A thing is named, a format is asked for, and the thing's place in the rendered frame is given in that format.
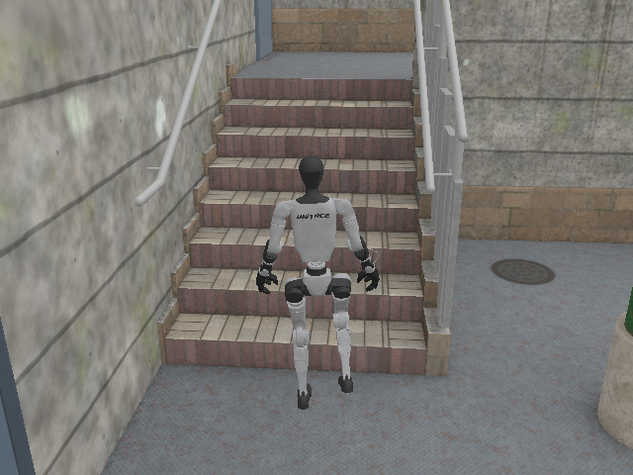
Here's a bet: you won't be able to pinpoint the stairs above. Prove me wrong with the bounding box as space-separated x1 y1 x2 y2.
164 78 427 375

